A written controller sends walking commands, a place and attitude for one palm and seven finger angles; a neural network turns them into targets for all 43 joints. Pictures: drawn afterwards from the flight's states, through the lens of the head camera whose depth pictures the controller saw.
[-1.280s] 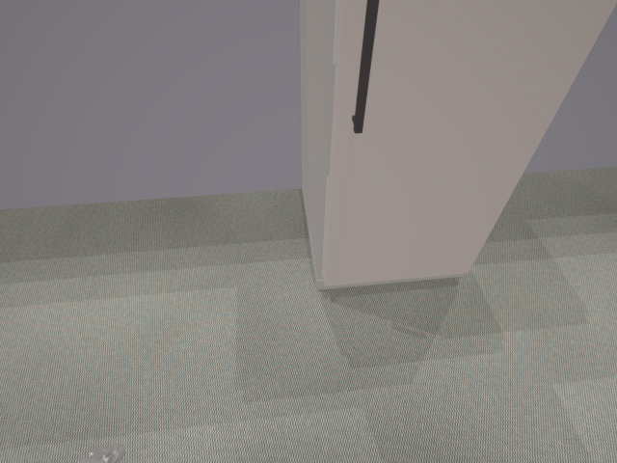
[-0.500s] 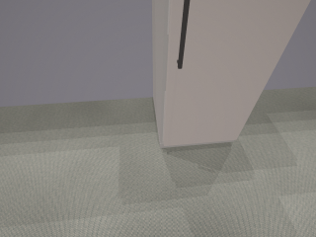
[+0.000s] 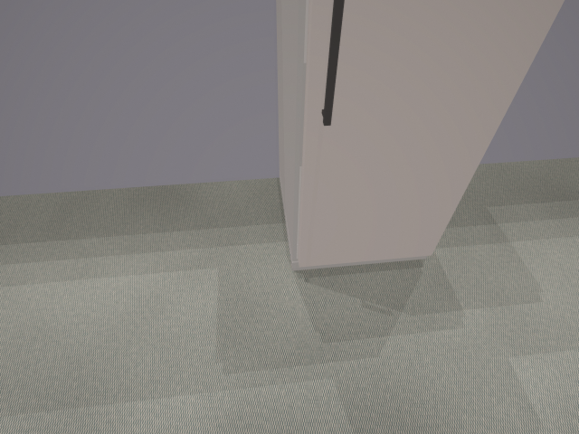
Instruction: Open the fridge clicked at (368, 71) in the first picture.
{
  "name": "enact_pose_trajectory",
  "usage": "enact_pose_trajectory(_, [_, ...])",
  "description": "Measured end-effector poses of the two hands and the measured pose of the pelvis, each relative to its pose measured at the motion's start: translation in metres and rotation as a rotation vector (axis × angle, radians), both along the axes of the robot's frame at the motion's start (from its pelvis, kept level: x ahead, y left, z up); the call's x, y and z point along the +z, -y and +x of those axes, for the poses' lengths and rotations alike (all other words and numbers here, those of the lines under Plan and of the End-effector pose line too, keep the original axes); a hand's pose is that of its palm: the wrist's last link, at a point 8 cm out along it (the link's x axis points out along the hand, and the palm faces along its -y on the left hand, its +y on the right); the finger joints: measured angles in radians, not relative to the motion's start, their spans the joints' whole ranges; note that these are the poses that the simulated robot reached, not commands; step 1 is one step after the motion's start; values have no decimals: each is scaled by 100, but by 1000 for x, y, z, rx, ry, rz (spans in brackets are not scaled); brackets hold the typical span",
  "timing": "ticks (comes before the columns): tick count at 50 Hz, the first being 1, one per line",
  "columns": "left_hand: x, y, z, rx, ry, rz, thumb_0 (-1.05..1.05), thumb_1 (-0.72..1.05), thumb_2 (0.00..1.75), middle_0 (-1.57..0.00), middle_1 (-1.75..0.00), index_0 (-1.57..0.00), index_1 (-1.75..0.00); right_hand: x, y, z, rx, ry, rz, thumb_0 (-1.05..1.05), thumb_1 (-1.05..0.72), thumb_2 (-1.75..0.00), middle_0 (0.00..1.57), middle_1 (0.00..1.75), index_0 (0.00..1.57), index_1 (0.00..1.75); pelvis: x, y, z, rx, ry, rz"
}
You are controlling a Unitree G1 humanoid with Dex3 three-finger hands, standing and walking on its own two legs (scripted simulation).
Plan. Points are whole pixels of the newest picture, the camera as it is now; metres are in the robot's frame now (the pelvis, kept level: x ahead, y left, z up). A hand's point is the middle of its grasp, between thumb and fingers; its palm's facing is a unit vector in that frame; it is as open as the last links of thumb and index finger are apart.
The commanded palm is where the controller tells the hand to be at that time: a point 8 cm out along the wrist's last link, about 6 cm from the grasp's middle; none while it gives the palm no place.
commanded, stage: look at it before walking up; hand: left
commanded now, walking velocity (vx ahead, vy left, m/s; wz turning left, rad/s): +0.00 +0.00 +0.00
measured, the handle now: (332, 43) +0.82 -0.04 +0.18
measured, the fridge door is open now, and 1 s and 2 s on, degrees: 0 0 0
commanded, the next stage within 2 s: walk to a spot facing it in 0.16 s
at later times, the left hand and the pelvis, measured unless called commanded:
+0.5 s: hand out of the picture +0.07 +0.22 -0.17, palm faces -0.08 -0.95 -0.31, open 7.4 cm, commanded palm none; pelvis -0.01 +0.00 -0.01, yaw -5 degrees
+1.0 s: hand out of the picture +0.07 +0.18 -0.17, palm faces -0.27 -0.93 -0.23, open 7.4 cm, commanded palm none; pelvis -0.04 +0.01 -0.01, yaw -21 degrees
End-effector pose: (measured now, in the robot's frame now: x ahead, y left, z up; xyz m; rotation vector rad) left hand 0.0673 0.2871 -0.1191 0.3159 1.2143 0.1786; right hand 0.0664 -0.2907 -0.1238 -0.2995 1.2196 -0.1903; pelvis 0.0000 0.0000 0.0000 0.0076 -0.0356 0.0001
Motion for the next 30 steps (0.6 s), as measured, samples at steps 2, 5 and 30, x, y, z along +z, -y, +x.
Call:
enact_pose_trajectory(2, [0,0,-1,1,-6,0,1,90,90,-20,-30,-20,-30,0,0,0,0,-4,0,0,-91,-89,20,30,20,30,0,0,0,0,-1,0])
enact_pose_trajectory(5, [-1,0,-3,4,-12,1,1,90,90,-20,-30,-20,-30,0,1,-1,0,-9,-1,0,-91,-89,20,30,20,30,0,1,1,1,-2,-1])
enact_pose_trajectory(30, [-25,41,-3,-76,-72,-48,1,91,90,-20,-30,-20,-30,-30,-17,-36,-156,45,83,0,-91,-89,20,30,20,30,-20,11,-14,-160,-1,36])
